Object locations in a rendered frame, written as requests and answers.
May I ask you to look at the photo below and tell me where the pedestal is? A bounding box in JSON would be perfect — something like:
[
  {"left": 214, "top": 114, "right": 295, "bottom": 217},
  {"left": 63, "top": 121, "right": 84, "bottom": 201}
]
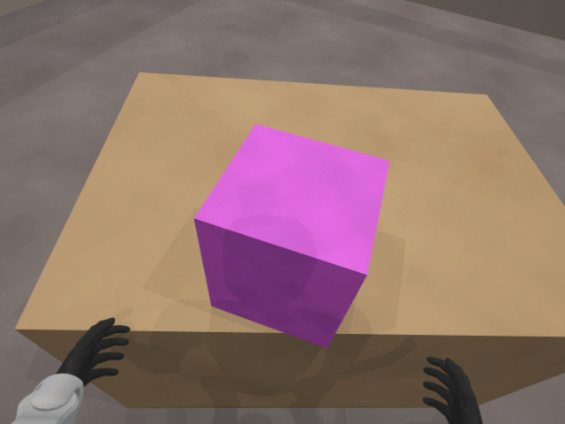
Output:
[{"left": 15, "top": 72, "right": 565, "bottom": 408}]

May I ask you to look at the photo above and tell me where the robot left hand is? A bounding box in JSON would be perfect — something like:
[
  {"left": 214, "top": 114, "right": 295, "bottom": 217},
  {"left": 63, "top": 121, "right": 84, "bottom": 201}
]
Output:
[{"left": 56, "top": 318, "right": 130, "bottom": 387}]

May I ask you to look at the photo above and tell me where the robot right hand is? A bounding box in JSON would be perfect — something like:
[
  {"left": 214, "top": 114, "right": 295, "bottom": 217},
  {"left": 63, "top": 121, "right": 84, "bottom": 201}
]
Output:
[{"left": 423, "top": 357, "right": 483, "bottom": 424}]

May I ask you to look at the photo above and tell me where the robot left forearm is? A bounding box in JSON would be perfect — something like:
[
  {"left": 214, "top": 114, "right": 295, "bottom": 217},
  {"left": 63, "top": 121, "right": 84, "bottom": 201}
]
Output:
[{"left": 12, "top": 374, "right": 84, "bottom": 424}]

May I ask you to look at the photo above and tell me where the carton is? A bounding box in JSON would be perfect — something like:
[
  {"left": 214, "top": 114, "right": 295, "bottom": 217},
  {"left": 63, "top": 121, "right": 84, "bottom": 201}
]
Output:
[{"left": 194, "top": 124, "right": 389, "bottom": 348}]

